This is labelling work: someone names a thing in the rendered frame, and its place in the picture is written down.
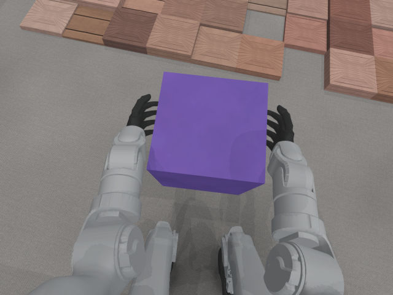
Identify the robot right hand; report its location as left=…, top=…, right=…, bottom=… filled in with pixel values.
left=267, top=105, right=294, bottom=151

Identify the right robot shin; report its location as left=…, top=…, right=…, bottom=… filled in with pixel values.
left=224, top=226, right=252, bottom=293

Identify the carton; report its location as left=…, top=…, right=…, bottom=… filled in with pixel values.
left=146, top=72, right=268, bottom=195

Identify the left robot upper arm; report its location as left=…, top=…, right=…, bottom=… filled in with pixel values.
left=27, top=222, right=146, bottom=295

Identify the right robot upper arm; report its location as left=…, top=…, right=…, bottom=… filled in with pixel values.
left=263, top=242, right=344, bottom=295

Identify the robot left hand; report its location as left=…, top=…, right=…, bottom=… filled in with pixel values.
left=127, top=94, right=158, bottom=136

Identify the left robot forearm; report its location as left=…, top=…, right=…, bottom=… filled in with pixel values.
left=71, top=125, right=147, bottom=271

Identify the right robot forearm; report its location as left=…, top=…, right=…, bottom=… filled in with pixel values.
left=267, top=141, right=338, bottom=263

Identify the right robot thigh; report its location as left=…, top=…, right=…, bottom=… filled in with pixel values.
left=221, top=232, right=272, bottom=295

